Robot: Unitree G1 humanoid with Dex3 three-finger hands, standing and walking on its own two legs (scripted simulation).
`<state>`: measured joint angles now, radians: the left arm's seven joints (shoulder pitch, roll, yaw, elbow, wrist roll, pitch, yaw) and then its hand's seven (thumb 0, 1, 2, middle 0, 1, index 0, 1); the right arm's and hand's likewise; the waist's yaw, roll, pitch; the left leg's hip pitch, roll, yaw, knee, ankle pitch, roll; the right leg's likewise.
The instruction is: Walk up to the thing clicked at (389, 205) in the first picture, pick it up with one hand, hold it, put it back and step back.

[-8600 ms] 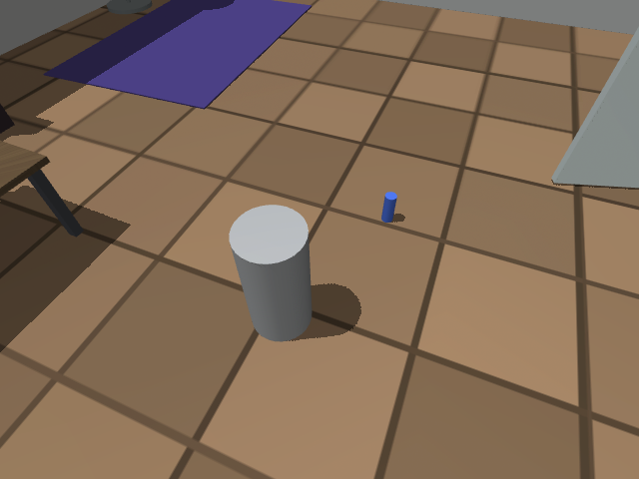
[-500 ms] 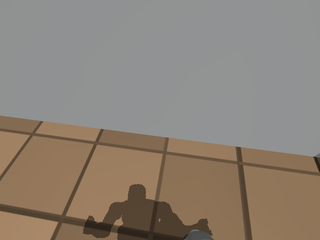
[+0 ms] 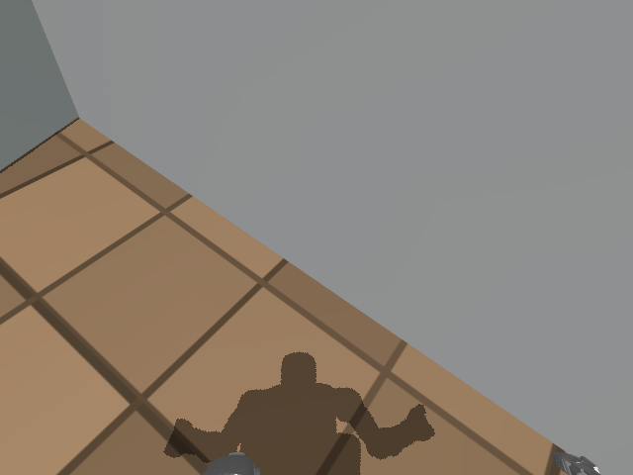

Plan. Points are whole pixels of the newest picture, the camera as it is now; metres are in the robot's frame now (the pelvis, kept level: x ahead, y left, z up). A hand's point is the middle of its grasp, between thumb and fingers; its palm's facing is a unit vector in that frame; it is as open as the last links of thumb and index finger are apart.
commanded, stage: walk up
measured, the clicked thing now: out of the picture +0.08 +1.37 -0.67
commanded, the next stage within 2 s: none
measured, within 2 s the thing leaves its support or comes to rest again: neither
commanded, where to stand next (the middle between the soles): +0.14 -0.05 m, yaw +85 degrees
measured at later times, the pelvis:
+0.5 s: pelvis +0.12 -0.14 +0.01, yaw +28 degrees
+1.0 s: pelvis +0.07 -0.15 +0.00, yaw +53 degrees
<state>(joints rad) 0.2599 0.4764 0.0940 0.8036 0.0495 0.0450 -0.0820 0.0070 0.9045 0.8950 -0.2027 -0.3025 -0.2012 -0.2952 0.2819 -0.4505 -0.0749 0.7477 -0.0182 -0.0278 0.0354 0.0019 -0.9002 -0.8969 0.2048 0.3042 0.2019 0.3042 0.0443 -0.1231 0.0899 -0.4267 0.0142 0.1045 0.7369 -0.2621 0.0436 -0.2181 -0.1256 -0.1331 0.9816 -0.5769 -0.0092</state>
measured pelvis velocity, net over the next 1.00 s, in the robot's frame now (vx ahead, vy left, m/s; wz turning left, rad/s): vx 0.07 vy -0.15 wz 0.93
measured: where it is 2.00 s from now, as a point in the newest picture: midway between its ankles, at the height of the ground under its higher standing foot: outside the picture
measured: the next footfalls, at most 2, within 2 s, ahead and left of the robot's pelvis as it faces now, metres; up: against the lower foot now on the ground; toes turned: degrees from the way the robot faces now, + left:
right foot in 0.34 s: +0.28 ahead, -0.19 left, +0.00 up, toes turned +20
left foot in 0.90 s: +0.03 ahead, -0.03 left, +0.00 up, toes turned +52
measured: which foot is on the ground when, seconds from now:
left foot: down 0.00-0.36, up 0.38-0.88, down 0.90-1.00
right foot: up 0.00-0.32, down 0.34-0.94, up 0.96-1.00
